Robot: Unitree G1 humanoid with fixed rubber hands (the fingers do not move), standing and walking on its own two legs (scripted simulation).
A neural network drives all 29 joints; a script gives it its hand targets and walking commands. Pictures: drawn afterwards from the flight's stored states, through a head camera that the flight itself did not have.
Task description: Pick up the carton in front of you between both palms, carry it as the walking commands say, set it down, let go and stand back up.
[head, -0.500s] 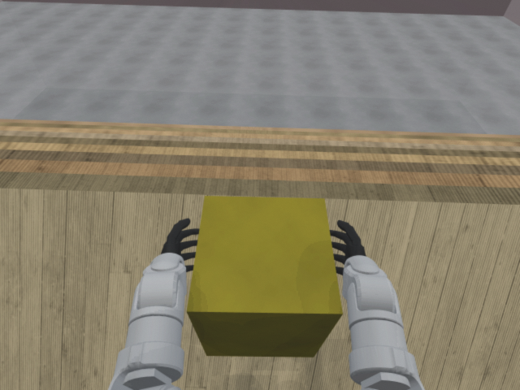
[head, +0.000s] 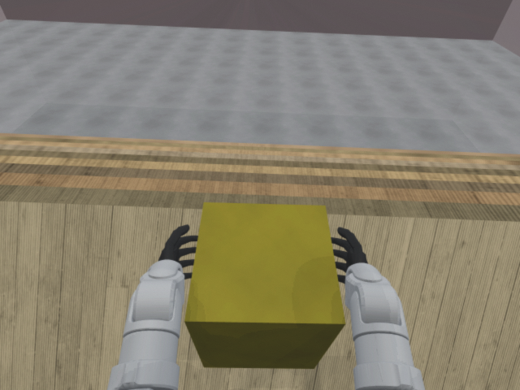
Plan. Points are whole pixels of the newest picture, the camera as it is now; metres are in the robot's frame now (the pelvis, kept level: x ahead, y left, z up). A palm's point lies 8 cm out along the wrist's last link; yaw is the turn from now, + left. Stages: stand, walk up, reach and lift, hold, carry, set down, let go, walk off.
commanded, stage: hold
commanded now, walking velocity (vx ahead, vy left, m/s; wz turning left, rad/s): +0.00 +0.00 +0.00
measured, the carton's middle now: (261, 290) +0.30 +0.00 -0.03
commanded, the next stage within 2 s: carry in 1.18 s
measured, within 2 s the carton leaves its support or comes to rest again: neither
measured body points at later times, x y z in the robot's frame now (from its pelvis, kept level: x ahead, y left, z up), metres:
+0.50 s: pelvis -0.02 -0.01 +0.00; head -0.07 -0.01 +0.44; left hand +0.29 +0.14 +0.05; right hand +0.29 -0.16 +0.04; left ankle +0.00 +0.13 -0.75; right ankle +0.03 -0.13 -0.75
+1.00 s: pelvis -0.01 +0.00 +0.00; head -0.05 +0.00 +0.45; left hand +0.29 +0.15 +0.04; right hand +0.29 -0.15 +0.04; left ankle +0.00 +0.13 -0.75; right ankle +0.03 -0.13 -0.75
